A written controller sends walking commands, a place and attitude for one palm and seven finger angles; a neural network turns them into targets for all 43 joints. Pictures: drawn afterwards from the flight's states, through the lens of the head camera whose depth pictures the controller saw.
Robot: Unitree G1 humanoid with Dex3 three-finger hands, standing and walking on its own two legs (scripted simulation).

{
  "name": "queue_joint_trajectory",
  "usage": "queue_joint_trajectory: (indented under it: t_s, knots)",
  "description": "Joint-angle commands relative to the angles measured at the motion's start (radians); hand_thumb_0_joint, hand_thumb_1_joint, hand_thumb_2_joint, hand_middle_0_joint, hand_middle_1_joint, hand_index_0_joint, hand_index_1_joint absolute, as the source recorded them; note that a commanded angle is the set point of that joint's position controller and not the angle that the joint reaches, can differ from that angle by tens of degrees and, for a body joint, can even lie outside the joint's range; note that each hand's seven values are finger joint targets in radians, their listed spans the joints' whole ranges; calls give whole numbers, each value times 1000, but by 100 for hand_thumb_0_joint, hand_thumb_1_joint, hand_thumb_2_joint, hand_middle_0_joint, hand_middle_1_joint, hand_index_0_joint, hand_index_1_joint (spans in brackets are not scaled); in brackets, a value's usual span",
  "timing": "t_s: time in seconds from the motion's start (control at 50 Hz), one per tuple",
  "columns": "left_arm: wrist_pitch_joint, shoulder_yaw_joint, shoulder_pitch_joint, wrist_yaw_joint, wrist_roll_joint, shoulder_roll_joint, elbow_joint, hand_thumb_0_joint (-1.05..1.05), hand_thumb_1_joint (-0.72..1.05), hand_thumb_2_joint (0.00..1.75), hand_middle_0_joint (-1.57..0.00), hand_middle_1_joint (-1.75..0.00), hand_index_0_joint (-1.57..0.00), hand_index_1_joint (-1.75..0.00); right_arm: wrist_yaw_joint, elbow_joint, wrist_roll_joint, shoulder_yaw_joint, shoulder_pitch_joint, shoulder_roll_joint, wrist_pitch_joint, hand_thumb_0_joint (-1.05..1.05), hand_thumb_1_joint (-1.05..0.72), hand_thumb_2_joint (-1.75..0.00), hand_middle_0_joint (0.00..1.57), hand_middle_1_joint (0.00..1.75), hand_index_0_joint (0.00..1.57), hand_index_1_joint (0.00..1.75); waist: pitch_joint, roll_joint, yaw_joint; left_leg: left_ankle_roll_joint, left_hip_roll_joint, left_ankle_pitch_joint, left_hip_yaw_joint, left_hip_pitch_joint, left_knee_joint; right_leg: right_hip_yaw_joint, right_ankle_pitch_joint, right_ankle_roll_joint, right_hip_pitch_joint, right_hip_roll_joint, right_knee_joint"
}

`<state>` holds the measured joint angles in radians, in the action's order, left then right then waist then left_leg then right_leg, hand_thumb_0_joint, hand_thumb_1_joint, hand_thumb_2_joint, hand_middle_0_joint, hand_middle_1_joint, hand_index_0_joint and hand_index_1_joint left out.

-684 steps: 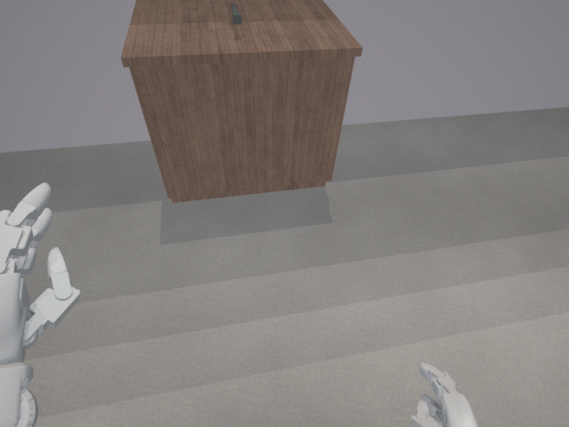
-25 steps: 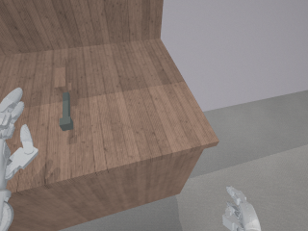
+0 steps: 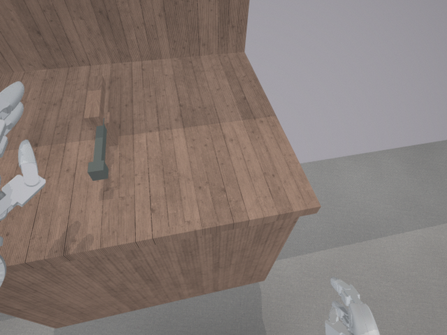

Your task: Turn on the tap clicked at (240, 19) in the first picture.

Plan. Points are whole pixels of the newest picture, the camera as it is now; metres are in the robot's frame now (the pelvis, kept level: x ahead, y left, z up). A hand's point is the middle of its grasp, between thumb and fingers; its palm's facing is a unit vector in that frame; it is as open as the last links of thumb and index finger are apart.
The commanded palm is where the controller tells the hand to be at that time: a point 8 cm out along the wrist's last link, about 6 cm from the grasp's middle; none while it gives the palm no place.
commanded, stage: come to a stop and stand still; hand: left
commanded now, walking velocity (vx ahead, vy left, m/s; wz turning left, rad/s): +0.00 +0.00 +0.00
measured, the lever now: (98, 170) +0.37 +0.29 +0.05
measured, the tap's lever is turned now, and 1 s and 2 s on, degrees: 0 0 0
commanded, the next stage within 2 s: look again from close up in 0.94 s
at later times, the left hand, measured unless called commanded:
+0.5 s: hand (18, 206) +0.22 +0.29 +0.17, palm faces +0.38 -0.84 -0.39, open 7.4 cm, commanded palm +0.15 +0.32 +0.18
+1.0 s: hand out of the picture +0.18 +0.30 +0.16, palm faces +0.37 -0.86 -0.35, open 7.4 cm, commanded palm +0.12 +0.33 +0.18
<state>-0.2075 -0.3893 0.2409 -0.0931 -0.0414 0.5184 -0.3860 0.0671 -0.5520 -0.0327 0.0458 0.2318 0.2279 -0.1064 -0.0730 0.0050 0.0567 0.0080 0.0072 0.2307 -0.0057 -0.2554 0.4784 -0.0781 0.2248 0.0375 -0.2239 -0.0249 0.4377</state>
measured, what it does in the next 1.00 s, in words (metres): stands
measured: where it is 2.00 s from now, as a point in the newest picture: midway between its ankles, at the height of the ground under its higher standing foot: outside the picture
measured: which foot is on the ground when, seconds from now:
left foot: down 0.00-1.00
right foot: down 0.00-1.00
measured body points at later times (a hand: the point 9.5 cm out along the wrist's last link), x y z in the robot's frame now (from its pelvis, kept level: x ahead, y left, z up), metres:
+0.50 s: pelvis +0.00 +0.03 +0.00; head +0.05 +0.06 +0.44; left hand +0.19 +0.33 +0.19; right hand +0.19 -0.19 -0.08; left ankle +0.01 +0.11 -0.74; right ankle +0.01 -0.09 -0.74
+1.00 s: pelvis -0.03 +0.04 +0.00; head +0.01 +0.07 +0.45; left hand +0.16 +0.34 +0.18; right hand +0.17 -0.17 -0.07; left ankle +0.01 +0.11 -0.74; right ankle +0.01 -0.09 -0.74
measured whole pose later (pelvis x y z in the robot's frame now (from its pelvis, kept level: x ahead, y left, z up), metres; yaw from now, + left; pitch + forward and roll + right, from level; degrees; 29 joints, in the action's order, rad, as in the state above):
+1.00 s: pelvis -0.03 +0.04 +0.00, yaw +2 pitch +0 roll -1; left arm -0.25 -0.35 0.42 -0.09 -0.12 0.43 -0.46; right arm -0.01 -0.60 -0.04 0.01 0.18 0.21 -0.17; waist -0.08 0.03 0.04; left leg 0.06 -0.06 0.18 0.00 -0.29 0.47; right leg -0.09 0.19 -0.02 -0.25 0.05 0.44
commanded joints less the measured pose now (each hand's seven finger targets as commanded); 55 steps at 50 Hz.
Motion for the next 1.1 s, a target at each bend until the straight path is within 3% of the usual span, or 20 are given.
queue_joint_trajectory:
  t_s: [0.0,0.04,0.08,0.1,0.18,0.2,0.22,0.3,0.4,0.42,0.5,0.52,0.58,0.6,0.62,0.64,0.74,0.9,0.92,1.08]
  knots:
    - [-72,-138,-11,-25,-39,136,-59,0,90,90,-20,-30,-20,-30,-45,113,22,-70,-74,142,-93,0,-90,-90,20,30,20,30,224,-46,-19,6,45,-58,35,56,-11,164,-97,21,-1,128,-61]
    - [-91,-72,168,-18,-65,69,-113,0,90,90,-20,-30,-20,-30,-79,135,15,-82,-8,149,-109,0,-90,-90,20,30,20,30,238,-42,4,10,32,-134,34,13,26,160,-218,16,48,158,-50]
    - [-110,-50,228,-17,-82,44,-175,0,90,90,-20,-30,-20,-30,-105,128,5,-89,-10,145,-129,0,-90,-90,20,30,20,30,232,-1,11,10,26,-189,44,13,34,145,-278,9,51,160,-31]
    - [-113,-67,249,-25,-86,54,-174,0,90,90,-20,-30,-20,-30,-109,115,-4,-83,-46,140,-133,0,-90,-90,20,30,20,30,260,-3,8,12,33,-229,46,52,16,126,-290,5,55,144,-5]
    - [-147,-171,164,-37,-87,148,-235,0,90,90,-20,-30,-20,-30,-91,90,12,-89,-45,145,-137,0,-90,-90,20,30,20,30,202,101,-11,5,28,-209,67,14,12,121,-298,-7,26,148,-17]
    - [-151,-212,102,-44,-82,212,-288,0,90,90,-20,-30,-20,-30,-84,93,9,-85,-74,156,-132,0,-90,-90,20,30,20,30,216,39,-18,7,30,-217,74,38,4,131,-282,-5,18,144,-2]
    - [-154,-188,94,-40,-80,178,-254,0,90,90,-20,-30,-20,-30,-76,75,14,-83,-51,144,-129,0,-90,-90,20,30,20,30,218,24,-22,8,37,-238,77,24,-5,108,-283,-8,40,144,6]
    - [-138,-154,34,-36,-78,177,-307,0,90,90,-20,-30,-20,-30,-75,73,0,-79,-76,145,-140,0,-90,-90,20,30,20,30,275,-132,-20,9,52,-365,102,86,-4,104,-282,-12,57,136,39]
    - [-123,-97,153,-31,-74,93,-315,0,90,90,-20,-30,-20,-30,-96,71,-6,-93,-73,144,-150,0,-90,-90,20,30,20,30,288,-109,-16,-4,78,-474,127,138,-18,74,-208,-19,33,120,54]
    - [-125,-82,171,-29,-75,64,-304,0,90,90,-20,-30,-20,-30,-98,71,4,-95,-38,142,-141,0,-90,-90,20,30,20,30,268,-74,-14,-9,86,-468,126,115,-32,48,-161,-25,33,121,47]
    - [-106,-132,185,-29,-81,91,-226,0,90,90,-20,-30,-20,-30,-91,82,-9,-104,-108,141,-120,0,-90,-90,20,30,20,30,208,-29,-19,-18,83,-294,133,64,-79,65,-129,-26,13,125,21]
    - [-108,-107,178,-23,-86,57,-213,0,90,90,-20,-30,-20,-30,-85,84,-1,-102,-79,133,-110,0,-90,-90,20,30,20,30,200,-12,-20,-22,82,-248,130,31,-88,50,-122,-28,32,129,6]
    - [-110,-103,114,-14,-92,74,-224,0,90,90,-20,-30,-20,-30,-77,100,-8,-99,-105,132,-106,0,-90,-90,20,30,20,30,163,-22,-30,-22,73,-96,144,-1,-110,67,-67,-23,15,139,-21]
    - [-105,-132,128,-18,-89,103,-220,0,90,90,-20,-30,-20,-30,-73,103,-13,-97,-135,130,-106,0,-90,-90,20,30,20,30,178,-37,-27,-11,74,-84,143,30,-119,79,-60,-24,6,134,-19]
    - [-109,-87,119,-12,-91,55,-227,0,90,90,-20,-30,-20,-30,-71,100,-6,-93,-104,123,-102,0,-90,-90,20,30,20,30,185,-42,-27,-13,77,-72,146,11,-125,60,-59,-25,29,132,-19]
    - [-108,-95,95,-13,-90,82,-259,0,90,90,-20,-30,-20,-30,-70,111,-9,-94,-114,125,-106,0,-90,-90,20,30,20,30,187,-50,-26,-13,73,-60,148,8,-121,68,-58,-25,33,137,-22]
    - [-106,-65,81,-15,-84,72,-311,0,90,90,-20,-30,-20,-30,-71,111,-10,-88,-118,123,-120,0,-90,-90,20,30,20,30,199,-88,-26,-15,73,-48,166,13,-128,71,-44,-24,45,132,-22]
    - [-96,-106,136,-18,-88,95,-259,0,90,90,-20,-30,-20,-30,-66,103,-16,-89,-139,123,-121,0,-90,-90,20,30,20,30,183,-65,-28,-21,68,-46,175,21,-130,77,-28,-24,30,136,-48]
    - [-98,-78,140,-14,-91,60,-250,0,90,90,-20,-30,-20,-30,-65,101,-11,-87,-121,117,-115,0,-90,-90,20,30,20,30,179,-49,-28,-19,71,-23,170,4,-135,65,-22,-26,39,137,-56]
    - [-101,-75,155,-10,-94,67,-283,0,90,90,-20,-30,-20,-30,-62,112,-16,-93,-125,121,-122,0,-90,-90,20,30,20,30,181,-49,-30,-15,65,-34,171,10,-130,73,-34,-27,48,143,-64]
